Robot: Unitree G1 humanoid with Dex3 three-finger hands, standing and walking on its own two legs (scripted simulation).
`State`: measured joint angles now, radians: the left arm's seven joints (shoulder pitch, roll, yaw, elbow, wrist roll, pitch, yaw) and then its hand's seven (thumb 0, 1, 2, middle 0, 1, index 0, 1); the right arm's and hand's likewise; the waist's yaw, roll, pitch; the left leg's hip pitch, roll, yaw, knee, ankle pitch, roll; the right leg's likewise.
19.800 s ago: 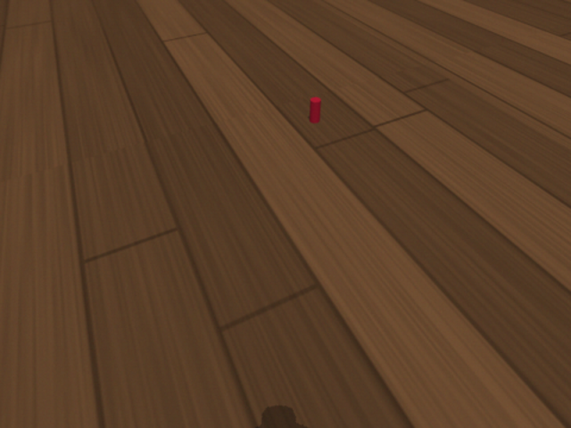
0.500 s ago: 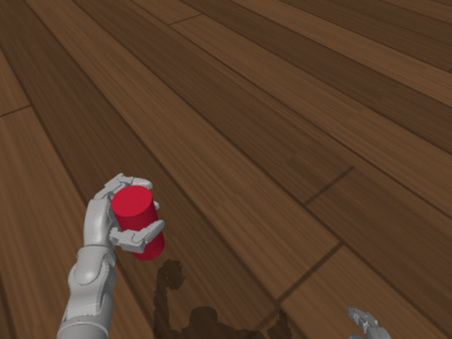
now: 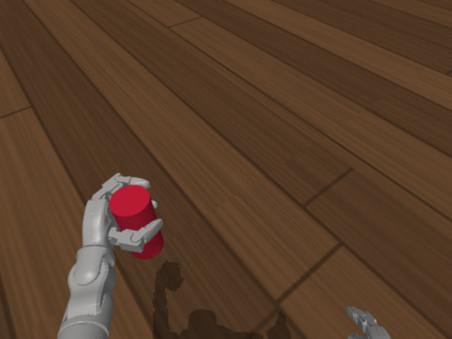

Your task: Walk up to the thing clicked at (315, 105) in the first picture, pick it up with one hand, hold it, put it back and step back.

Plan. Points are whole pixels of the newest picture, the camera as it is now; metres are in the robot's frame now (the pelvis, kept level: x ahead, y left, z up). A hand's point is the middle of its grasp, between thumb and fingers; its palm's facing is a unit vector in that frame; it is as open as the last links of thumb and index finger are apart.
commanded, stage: hold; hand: left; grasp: from the side
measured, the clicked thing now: (139, 224) +0.33 +0.17 +0.02
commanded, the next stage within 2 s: crouch in 1.22 s
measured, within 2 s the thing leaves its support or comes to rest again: neither
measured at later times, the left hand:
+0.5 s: hand (137, 214) +0.33 +0.17 +0.06, palm faces +0.03 -1.00 +0.00, open 9.3 cm
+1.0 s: hand (138, 216) +0.33 +0.17 +0.06, palm faces +0.03 -1.00 +0.00, open 9.3 cm
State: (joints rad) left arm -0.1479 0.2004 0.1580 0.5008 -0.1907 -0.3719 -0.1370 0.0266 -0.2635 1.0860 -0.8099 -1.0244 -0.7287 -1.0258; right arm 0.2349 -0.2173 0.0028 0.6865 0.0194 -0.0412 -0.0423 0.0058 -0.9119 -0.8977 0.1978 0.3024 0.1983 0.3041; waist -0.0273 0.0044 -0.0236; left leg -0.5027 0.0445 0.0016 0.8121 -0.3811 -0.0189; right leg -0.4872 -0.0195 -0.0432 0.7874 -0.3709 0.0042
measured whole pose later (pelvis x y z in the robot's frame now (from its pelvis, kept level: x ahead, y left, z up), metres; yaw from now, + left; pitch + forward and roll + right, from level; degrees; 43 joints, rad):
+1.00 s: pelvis +0.00 +0.00 +0.00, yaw +0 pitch +4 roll -1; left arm -0.14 0.20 0.15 0.48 -0.19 -0.36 -0.14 0.03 -0.26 1.09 -0.81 -1.03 -0.73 -1.03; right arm 0.24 -0.22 0.00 0.69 0.02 -0.05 -0.04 0.01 -0.91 -0.90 0.20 0.30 0.20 0.30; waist -0.03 0.01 -0.03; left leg -0.50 0.04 0.00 0.81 -0.38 -0.02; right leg -0.49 -0.02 -0.05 0.79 -0.37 0.00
